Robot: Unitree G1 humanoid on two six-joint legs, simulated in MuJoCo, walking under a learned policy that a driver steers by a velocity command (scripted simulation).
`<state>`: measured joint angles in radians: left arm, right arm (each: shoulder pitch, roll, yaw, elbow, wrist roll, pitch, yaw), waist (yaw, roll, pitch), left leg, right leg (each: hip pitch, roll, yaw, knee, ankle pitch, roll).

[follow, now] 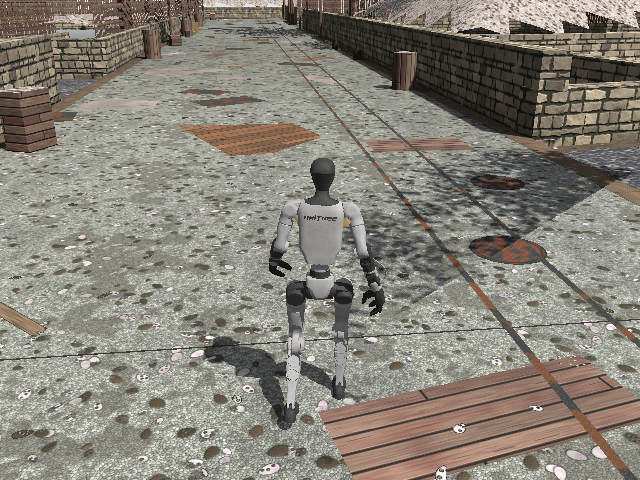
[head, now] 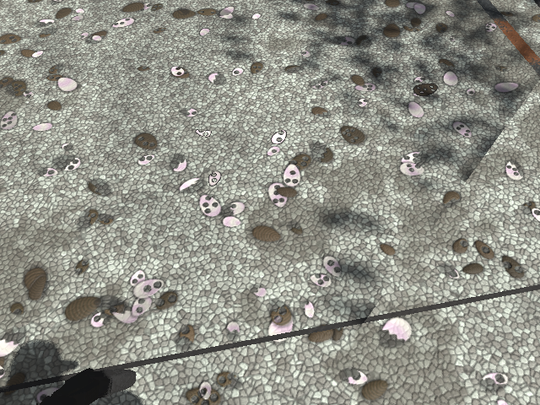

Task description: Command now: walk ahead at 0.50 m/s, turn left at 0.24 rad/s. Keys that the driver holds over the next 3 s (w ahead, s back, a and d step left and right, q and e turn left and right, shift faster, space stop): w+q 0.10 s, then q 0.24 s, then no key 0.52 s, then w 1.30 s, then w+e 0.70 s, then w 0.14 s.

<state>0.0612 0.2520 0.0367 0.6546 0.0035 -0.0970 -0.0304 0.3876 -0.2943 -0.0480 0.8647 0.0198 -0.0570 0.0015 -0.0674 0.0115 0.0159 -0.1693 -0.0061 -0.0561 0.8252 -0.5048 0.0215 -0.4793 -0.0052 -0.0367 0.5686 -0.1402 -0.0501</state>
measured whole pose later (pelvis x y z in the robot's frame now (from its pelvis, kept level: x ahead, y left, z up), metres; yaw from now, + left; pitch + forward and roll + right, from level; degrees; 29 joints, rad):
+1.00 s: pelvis +0.27 +0.02 +0.01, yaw +15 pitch +0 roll +1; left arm 0.28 0.23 0.04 0.91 0.00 -0.02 0.03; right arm 0.21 -0.23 -0.05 0.81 0.00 -0.01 -0.01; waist 0.01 0.01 -0.02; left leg -0.35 -0.04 0.02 0.65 -0.35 0.05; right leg -0.23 -0.04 0.01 0.57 -0.34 0.01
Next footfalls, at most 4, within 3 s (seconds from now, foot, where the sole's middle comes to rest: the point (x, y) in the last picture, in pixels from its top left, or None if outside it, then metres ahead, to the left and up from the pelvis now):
0.44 left None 0.32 0.14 -0.76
0.80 right None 0.32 -0.11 -0.76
1.56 right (272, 308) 0.71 0.00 -0.76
2.12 left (161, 240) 0.95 0.30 -0.76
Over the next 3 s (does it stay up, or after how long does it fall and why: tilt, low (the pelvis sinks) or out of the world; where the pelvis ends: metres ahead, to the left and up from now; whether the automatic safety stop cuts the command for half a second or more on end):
stays up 1.29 0.19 0.02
